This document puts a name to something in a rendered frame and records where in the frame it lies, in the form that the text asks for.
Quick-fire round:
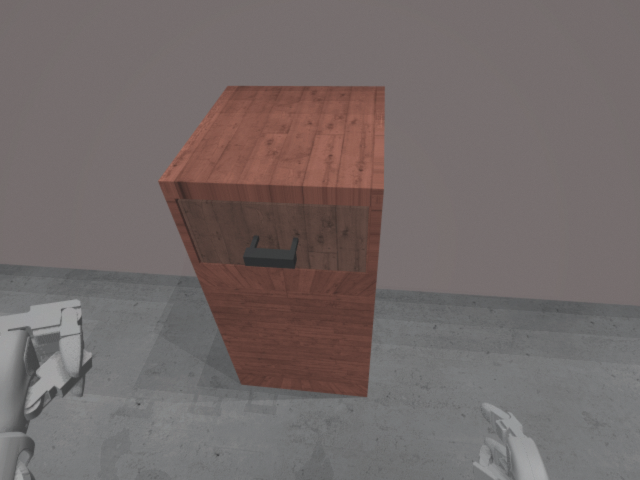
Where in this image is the robot left forearm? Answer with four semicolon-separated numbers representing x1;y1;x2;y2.
0;432;35;480

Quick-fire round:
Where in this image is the robot left hand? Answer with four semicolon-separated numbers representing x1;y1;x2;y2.
0;299;92;434

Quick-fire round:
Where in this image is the robot right hand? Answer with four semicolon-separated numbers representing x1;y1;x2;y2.
473;403;551;480

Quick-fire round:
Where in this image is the cabinet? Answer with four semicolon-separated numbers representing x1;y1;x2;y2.
158;86;385;397

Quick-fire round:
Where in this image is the drawer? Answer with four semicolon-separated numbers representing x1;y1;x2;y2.
178;199;369;272

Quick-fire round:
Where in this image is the handle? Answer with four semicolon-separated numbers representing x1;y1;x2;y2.
243;235;299;269

